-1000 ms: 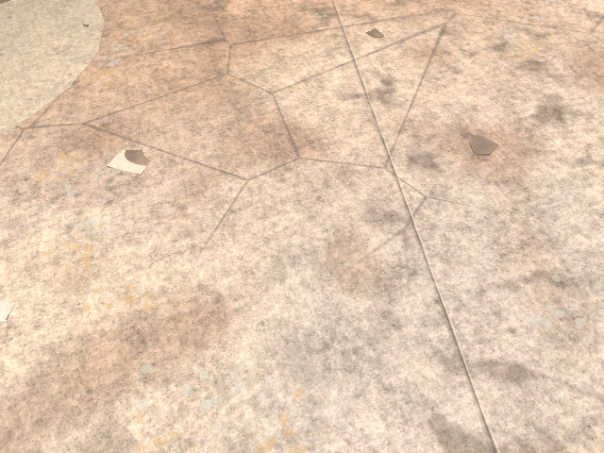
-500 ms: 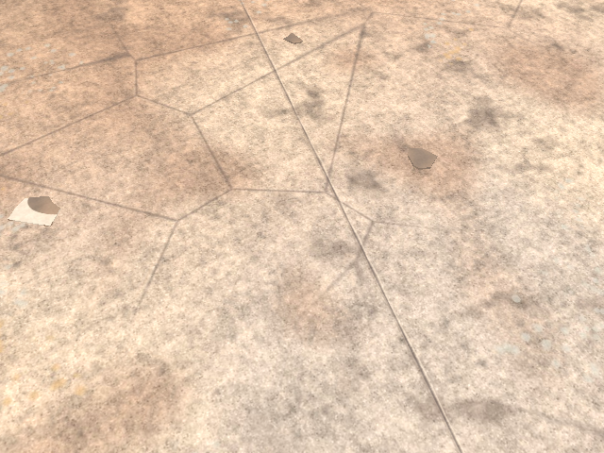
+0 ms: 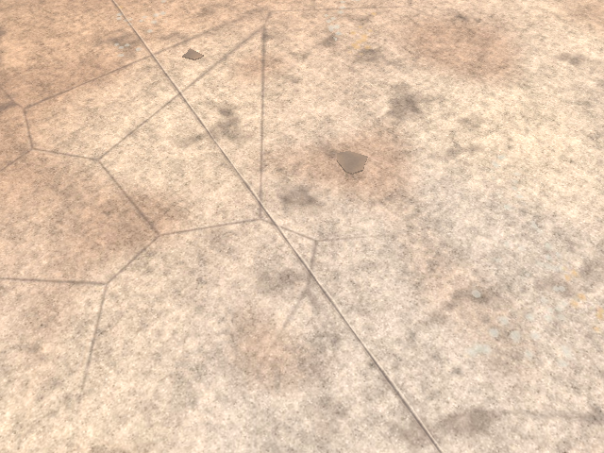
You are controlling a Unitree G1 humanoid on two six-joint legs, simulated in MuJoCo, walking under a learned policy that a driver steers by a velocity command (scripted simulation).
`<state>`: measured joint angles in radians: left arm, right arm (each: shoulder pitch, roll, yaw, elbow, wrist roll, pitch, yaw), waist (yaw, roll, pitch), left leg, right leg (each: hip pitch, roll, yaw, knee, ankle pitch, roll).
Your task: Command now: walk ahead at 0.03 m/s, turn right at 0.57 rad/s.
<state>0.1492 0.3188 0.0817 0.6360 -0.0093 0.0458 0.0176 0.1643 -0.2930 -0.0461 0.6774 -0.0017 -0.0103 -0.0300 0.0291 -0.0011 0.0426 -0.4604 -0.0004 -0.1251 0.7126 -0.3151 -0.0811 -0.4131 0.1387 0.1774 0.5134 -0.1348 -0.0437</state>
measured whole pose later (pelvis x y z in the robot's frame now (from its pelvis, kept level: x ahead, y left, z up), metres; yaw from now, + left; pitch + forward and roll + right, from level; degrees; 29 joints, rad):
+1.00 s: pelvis +0.00 +0.02 +0.01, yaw -15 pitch -2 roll +0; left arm 0.17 0.24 0.04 0.84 0.01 0.03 0.02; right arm 0.22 -0.24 -0.03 0.83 -0.01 -0.01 -0.02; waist 0.00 0.00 0.04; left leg -0.19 0.03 0.00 0.51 -0.29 -0.02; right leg -0.21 0.02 0.03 0.51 -0.27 0.00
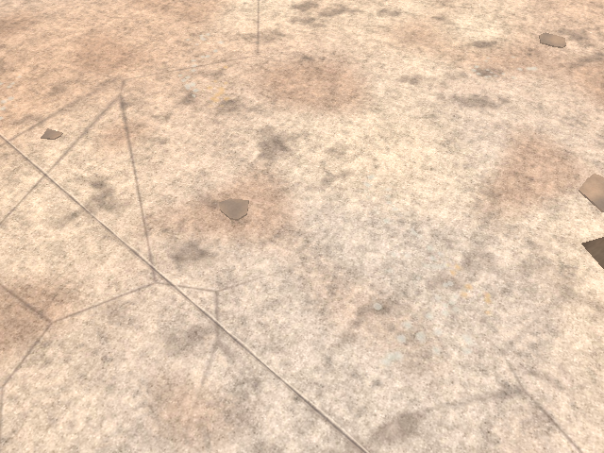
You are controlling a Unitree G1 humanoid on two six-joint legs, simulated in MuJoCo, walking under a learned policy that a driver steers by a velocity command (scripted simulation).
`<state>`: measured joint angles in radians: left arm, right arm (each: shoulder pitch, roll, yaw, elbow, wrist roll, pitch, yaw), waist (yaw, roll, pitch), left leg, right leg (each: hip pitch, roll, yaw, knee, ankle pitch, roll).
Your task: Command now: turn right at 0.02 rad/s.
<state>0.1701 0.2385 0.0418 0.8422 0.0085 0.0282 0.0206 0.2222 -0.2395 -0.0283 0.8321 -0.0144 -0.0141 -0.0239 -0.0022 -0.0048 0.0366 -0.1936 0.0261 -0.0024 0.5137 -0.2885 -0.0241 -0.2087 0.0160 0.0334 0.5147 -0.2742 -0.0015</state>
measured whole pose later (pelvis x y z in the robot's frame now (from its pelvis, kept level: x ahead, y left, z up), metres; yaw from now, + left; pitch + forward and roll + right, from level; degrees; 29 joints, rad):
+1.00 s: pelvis +0.06 -0.01 +0.00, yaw +0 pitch +0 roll +0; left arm 0.32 0.21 0.04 1.10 -0.02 -0.10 0.00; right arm 0.35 -0.25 -0.04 1.02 0.04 -0.06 -0.02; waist 0.02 0.03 -0.01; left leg -0.28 0.01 -0.04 0.83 -0.46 0.03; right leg -0.18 0.02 -0.03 0.54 -0.36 -0.05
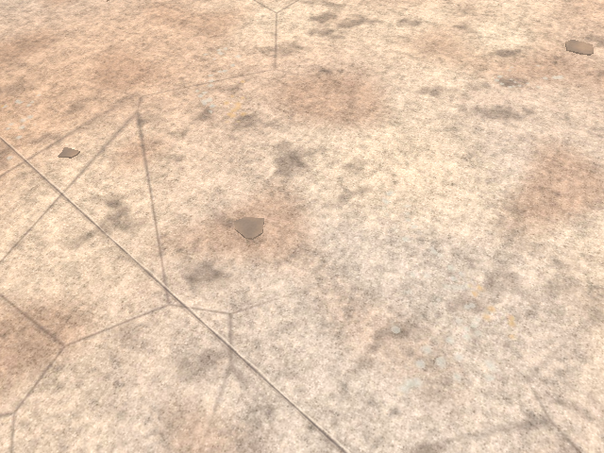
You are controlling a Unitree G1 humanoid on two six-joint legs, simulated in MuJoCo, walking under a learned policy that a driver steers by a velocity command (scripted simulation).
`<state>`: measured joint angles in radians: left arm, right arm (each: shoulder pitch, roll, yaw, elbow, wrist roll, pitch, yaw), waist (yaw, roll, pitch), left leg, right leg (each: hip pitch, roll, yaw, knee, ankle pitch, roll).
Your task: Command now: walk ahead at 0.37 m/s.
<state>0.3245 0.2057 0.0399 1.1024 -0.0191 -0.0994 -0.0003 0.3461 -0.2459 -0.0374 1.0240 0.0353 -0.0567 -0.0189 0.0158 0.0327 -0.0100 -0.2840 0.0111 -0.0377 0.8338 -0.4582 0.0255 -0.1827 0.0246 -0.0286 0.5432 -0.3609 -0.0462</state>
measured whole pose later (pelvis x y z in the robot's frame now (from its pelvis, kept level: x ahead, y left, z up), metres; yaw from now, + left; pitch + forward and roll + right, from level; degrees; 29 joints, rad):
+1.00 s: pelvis +0.55 +0.00 +0.00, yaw +0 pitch +2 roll +1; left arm 0.10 0.25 0.05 0.87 -0.01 -0.11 -0.03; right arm 0.34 -0.26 -0.04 1.00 0.03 -0.09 0.00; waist -0.03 0.01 0.04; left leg -0.27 0.00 -0.04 1.09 -0.45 0.05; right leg -0.42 0.01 -0.05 0.53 -0.14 -0.05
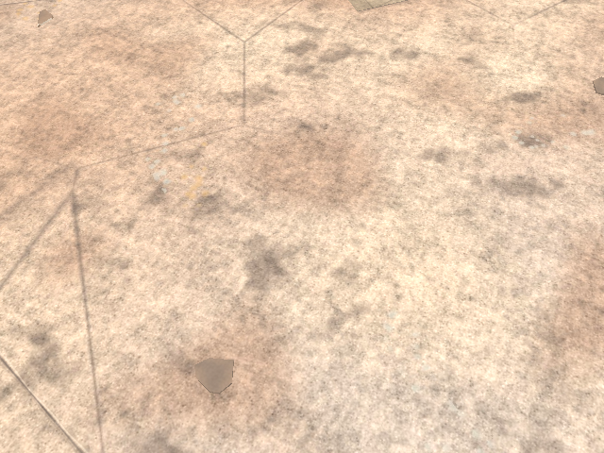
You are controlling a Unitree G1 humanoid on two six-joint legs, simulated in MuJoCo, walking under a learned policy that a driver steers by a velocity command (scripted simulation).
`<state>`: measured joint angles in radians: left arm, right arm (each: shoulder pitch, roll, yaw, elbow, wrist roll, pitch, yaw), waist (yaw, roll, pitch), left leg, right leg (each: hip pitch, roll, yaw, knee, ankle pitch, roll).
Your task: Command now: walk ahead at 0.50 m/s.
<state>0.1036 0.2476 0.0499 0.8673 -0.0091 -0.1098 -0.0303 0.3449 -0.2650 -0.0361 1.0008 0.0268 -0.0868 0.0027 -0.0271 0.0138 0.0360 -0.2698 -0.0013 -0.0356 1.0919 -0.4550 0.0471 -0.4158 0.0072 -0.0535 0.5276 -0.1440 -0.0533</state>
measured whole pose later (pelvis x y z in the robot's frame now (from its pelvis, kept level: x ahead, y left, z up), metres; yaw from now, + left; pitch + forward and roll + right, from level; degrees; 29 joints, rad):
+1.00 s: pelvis +0.58 +0.09 -0.01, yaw +27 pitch +3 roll -1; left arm 0.04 0.26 0.05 0.73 0.01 -0.14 -0.01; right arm 0.37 -0.29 -0.08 0.81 0.03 -0.03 -0.02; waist -0.07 0.02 0.01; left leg -0.19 -0.09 -0.21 0.85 -0.52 0.06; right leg -0.45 0.04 0.01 0.51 -0.11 -0.01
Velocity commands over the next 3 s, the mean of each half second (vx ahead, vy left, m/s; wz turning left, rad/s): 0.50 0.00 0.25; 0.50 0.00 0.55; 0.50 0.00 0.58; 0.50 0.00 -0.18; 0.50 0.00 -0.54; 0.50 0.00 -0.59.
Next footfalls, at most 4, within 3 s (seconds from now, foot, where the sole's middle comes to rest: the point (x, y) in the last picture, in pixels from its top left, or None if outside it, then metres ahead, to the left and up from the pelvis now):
0.46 left None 0.42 0.15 -0.77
0.94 right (295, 330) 0.75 0.05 -0.77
1.48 left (142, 312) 0.82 0.43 -0.77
2.04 right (141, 200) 1.19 0.49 -0.77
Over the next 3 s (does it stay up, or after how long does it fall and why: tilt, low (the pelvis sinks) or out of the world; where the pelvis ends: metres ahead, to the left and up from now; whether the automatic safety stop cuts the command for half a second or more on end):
stays up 1.49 0.67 -0.01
